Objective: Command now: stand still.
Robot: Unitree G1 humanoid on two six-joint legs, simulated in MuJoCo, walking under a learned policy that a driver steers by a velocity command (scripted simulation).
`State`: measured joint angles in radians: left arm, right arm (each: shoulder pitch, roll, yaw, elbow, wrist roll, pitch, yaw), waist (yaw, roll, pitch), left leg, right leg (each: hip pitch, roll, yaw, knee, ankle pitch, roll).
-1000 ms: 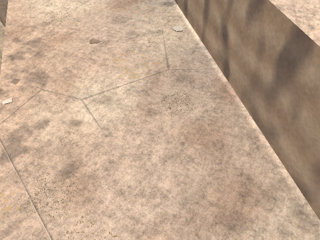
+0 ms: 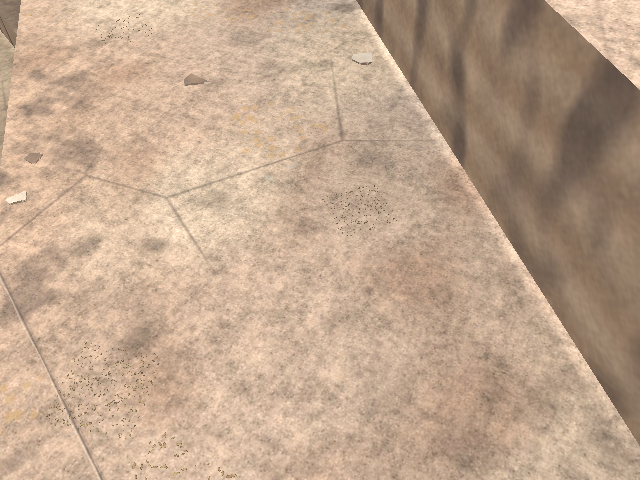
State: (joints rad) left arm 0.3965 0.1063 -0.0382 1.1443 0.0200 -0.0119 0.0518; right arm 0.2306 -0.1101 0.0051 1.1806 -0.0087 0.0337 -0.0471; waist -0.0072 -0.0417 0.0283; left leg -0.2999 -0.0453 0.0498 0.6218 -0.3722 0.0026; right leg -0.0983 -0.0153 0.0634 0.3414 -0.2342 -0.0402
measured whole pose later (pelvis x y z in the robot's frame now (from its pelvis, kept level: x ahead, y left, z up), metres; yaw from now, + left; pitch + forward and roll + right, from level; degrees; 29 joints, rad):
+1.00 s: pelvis +0.30 +0.06 +0.01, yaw +1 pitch +0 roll -3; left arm 0.03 0.19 0.06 0.94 0.03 -0.05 -0.01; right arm 0.48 -0.17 -0.01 1.09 0.00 -0.09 -0.02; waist -0.03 0.04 0.07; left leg -0.17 -0.03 -0.03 1.16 -0.38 0.10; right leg -0.32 0.11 -0.14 0.56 -0.23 -0.12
